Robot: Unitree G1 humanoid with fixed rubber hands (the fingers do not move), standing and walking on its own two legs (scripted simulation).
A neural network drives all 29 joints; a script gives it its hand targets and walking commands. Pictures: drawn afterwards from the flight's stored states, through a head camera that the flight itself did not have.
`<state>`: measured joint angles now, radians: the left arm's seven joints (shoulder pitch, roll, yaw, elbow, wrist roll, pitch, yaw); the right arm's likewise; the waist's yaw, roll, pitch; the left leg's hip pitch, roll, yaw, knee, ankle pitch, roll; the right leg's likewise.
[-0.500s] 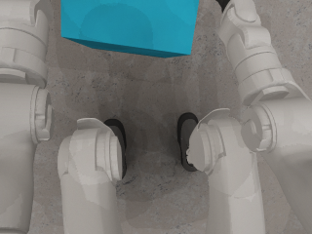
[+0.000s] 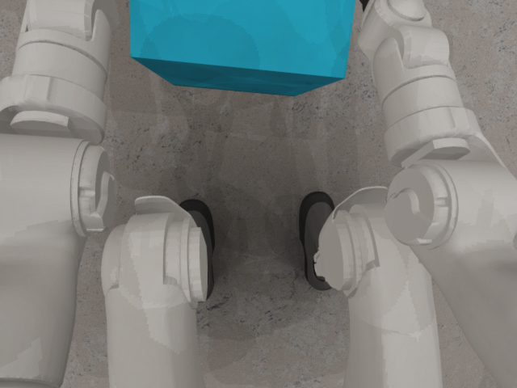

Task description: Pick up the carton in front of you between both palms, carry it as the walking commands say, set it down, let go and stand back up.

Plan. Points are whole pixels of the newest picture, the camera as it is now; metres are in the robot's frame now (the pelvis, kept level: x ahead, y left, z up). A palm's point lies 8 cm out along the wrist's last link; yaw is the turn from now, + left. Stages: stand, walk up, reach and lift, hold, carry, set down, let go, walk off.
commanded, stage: reach and lift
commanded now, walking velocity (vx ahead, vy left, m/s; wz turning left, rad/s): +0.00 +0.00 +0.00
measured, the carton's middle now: (242, 1) +0.55 +0.05 -0.23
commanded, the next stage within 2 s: none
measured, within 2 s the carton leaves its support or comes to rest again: neither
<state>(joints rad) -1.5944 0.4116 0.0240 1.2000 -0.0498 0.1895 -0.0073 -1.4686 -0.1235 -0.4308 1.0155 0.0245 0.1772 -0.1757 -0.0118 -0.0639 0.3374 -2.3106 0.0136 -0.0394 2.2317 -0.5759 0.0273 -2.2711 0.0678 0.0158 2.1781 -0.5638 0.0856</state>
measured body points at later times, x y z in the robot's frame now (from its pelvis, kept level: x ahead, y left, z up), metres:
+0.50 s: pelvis -0.01 -0.02 +0.09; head +0.26 +0.04 +0.45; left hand +0.51 +0.20 +0.02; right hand +0.51 -0.10 +0.02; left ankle +0.10 +0.12 -0.33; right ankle +0.12 -0.14 -0.33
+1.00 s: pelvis +0.03 -0.02 +0.21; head +0.22 +0.03 +0.61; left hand +0.47 +0.19 +0.16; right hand +0.49 -0.11 +0.17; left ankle +0.10 +0.12 -0.33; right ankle +0.12 -0.14 -0.33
